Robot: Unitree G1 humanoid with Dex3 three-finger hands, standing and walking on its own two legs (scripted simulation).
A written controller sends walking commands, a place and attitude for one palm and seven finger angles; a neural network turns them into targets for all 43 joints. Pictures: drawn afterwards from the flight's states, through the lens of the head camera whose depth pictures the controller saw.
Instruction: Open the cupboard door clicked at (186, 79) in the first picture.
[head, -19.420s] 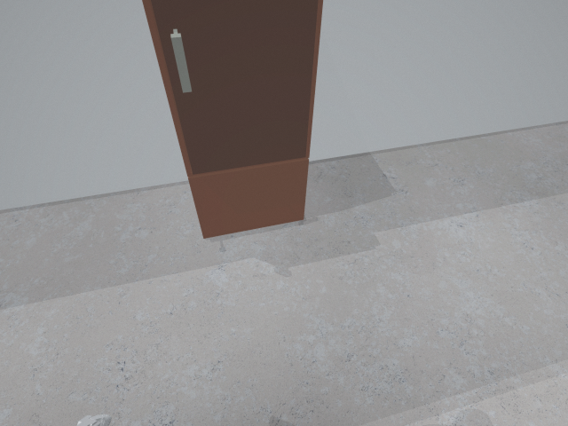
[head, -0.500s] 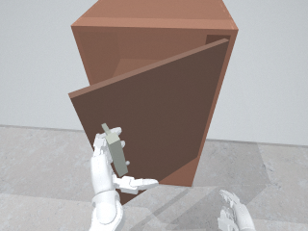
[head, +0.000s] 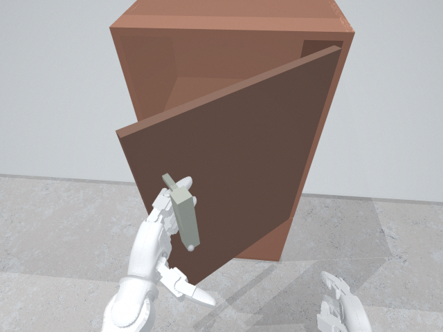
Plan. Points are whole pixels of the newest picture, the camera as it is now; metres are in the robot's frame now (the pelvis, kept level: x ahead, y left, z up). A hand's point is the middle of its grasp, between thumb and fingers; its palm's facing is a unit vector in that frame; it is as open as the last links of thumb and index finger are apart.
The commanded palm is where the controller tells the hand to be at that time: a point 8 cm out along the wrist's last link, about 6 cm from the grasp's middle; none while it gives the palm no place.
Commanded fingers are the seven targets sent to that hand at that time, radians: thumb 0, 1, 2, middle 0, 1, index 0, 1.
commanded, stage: slide the hand sideways off the handle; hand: left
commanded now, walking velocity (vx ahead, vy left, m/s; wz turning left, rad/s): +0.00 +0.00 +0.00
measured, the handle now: (180, 212) +0.30 +0.09 +0.09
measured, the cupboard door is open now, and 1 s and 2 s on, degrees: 41 40 40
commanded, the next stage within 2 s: draw the hand back to the body in 0.94 s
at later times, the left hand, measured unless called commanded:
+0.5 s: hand (170, 263) +0.21 +0.09 +0.09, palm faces -0.06 -1.00 -0.03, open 16.0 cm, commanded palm +0.18 +0.16 +0.09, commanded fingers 0.00 -0.50 0.30 -0.15 -0.30 -0.15 -0.30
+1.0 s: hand (125, 286) +0.17 +0.15 +0.08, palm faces -0.02 -1.00 -0.04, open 16.3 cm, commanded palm +0.15 +0.20 +0.09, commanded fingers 0.00 -0.50 0.30 -0.15 -0.30 -0.15 -0.30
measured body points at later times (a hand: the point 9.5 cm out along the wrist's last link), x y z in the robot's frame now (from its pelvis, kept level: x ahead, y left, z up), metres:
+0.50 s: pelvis +0.02 -0.02 -0.01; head +0.03 -0.03 +0.44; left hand +0.20 +0.15 +0.09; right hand +0.19 -0.24 -0.07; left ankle +0.03 +0.11 -0.70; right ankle +0.01 -0.12 -0.70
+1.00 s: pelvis +0.02 -0.02 -0.02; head +0.02 -0.02 +0.43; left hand +0.17 +0.21 +0.09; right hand +0.21 -0.24 -0.07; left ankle +0.03 +0.11 -0.70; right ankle +0.01 -0.12 -0.70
